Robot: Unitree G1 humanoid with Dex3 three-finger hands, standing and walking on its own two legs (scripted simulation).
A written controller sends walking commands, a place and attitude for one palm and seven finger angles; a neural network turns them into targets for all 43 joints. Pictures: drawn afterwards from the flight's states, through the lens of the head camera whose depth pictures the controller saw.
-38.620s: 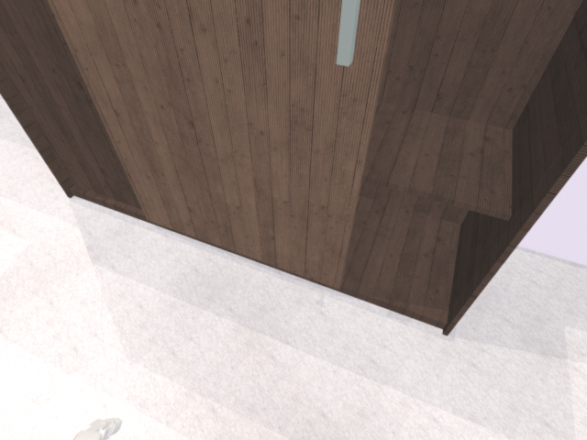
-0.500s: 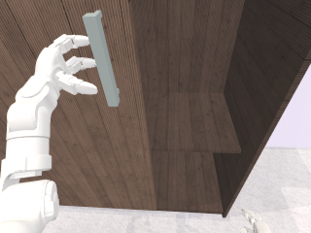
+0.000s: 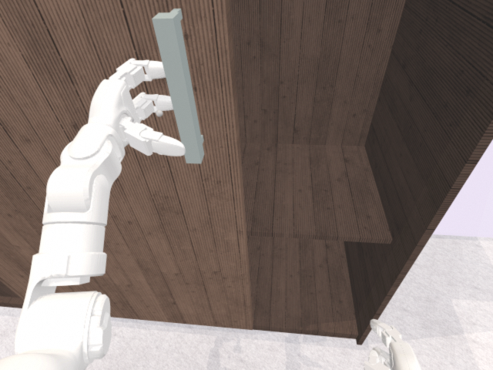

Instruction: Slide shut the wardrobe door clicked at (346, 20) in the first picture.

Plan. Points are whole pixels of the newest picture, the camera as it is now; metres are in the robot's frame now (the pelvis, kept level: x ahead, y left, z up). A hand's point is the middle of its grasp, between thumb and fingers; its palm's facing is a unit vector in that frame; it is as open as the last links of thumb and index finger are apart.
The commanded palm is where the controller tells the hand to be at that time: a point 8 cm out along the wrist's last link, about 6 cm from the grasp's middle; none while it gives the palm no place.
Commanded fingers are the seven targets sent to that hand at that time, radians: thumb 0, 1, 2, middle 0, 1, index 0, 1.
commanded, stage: move the hooked fingers beside the handle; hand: left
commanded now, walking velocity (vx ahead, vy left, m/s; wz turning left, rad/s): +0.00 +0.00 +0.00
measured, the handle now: (186, 93) +0.44 +0.12 +0.27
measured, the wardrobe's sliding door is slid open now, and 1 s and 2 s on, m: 0.40 0.40 0.40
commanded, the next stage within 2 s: none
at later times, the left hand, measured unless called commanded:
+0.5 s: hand (157, 117) +0.37 +0.14 +0.27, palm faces -0.04 -1.00 -0.06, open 14.0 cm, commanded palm +0.35 +0.21 +0.27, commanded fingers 0.00 -0.50 0.30 -0.30 -1.20 -0.30 -1.20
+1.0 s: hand (148, 117) +0.38 +0.16 +0.27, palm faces -0.02 -1.00 -0.07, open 14.0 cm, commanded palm +0.35 +0.22 +0.27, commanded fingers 0.00 -0.50 0.30 -0.30 -1.20 -0.30 -1.20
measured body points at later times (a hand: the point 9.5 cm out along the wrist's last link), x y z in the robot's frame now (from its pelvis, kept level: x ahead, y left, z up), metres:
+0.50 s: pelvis +0.00 +0.00 +0.00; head -0.03 -0.03 +0.45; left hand +0.37 +0.20 +0.27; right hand +0.18 -0.25 -0.09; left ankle +0.01 +0.11 -0.74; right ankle -0.06 -0.11 -0.74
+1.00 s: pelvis +0.00 -0.01 +0.00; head -0.02 -0.04 +0.45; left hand +0.37 +0.21 +0.27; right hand +0.18 -0.26 -0.09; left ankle +0.01 +0.11 -0.74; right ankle -0.06 -0.11 -0.74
